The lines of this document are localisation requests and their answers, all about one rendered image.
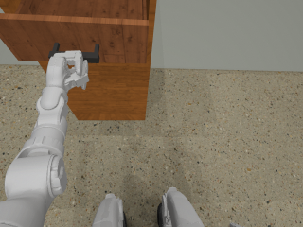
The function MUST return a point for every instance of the robot right thigh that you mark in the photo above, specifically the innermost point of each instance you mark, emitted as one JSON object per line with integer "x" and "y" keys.
{"x": 182, "y": 214}

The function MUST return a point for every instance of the left robot hand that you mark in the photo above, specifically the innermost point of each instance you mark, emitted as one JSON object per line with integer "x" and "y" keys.
{"x": 59, "y": 75}

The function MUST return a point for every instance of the left robot upper arm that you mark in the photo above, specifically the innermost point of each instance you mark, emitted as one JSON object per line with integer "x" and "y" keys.
{"x": 32, "y": 185}

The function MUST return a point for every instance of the drawer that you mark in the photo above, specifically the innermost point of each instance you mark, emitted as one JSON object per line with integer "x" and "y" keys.
{"x": 120, "y": 27}

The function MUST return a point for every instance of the handle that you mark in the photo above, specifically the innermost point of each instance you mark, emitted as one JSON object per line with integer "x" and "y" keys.
{"x": 91, "y": 57}

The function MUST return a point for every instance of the right robot shin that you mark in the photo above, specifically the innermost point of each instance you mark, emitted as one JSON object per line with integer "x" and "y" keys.
{"x": 167, "y": 221}

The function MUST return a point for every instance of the cabinet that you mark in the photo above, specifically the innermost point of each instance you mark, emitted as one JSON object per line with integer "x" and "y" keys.
{"x": 115, "y": 91}

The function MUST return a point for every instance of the left robot forearm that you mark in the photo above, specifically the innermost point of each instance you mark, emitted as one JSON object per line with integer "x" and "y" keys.
{"x": 50, "y": 130}

